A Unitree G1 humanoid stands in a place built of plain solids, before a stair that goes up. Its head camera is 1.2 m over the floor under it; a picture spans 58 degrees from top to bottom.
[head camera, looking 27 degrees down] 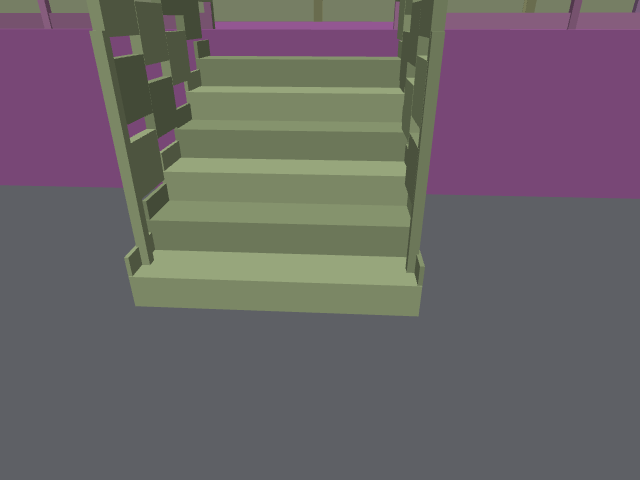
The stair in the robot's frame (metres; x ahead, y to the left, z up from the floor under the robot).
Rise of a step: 0.16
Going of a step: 0.26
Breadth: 1.32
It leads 3 degrees to the right of straight ahead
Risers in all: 7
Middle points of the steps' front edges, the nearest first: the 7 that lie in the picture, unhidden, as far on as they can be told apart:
1.63 0.21 0.16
1.89 0.19 0.33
2.15 0.18 0.49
2.41 0.16 0.65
2.67 0.15 0.82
2.93 0.13 0.98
3.19 0.12 1.14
